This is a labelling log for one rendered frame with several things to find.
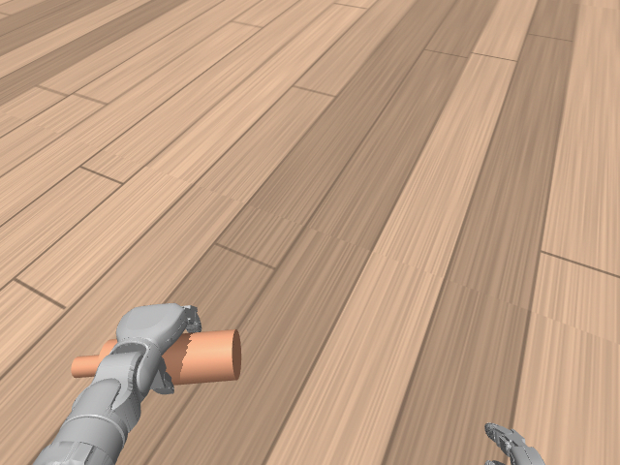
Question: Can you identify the left robot hand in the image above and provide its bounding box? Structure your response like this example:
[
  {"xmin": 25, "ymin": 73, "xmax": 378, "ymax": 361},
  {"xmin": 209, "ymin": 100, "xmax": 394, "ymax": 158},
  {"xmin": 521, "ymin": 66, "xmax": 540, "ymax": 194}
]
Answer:
[{"xmin": 116, "ymin": 303, "xmax": 202, "ymax": 394}]

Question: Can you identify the left robot arm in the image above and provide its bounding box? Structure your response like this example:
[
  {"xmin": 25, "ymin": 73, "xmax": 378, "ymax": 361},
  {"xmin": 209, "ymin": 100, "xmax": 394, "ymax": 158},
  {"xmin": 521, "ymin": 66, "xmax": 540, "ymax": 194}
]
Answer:
[{"xmin": 33, "ymin": 337, "xmax": 162, "ymax": 465}]

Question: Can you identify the right robot hand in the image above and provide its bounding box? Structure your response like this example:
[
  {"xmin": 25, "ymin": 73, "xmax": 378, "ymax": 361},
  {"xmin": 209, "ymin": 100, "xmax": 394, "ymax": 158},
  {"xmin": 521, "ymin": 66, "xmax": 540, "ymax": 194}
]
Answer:
[{"xmin": 484, "ymin": 422, "xmax": 545, "ymax": 465}]

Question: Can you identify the bottle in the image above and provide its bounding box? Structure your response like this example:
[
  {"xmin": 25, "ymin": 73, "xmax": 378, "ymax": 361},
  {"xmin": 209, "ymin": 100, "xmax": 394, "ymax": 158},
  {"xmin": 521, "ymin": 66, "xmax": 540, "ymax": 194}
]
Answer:
[{"xmin": 71, "ymin": 329, "xmax": 241, "ymax": 386}]

